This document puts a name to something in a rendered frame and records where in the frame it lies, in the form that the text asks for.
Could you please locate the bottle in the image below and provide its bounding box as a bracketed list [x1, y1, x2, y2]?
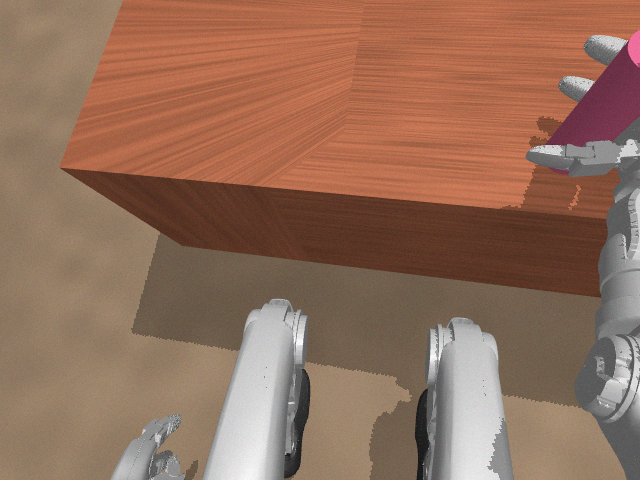
[545, 30, 640, 175]

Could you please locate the right robot hand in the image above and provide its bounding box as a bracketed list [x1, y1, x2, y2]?
[526, 35, 640, 181]

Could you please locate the left robot foot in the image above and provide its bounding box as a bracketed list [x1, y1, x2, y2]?
[284, 369, 310, 479]

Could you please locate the right robot arm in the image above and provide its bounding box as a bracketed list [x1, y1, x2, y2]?
[574, 169, 640, 480]

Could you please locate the left robot hand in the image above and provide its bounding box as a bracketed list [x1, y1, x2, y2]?
[110, 414, 185, 480]

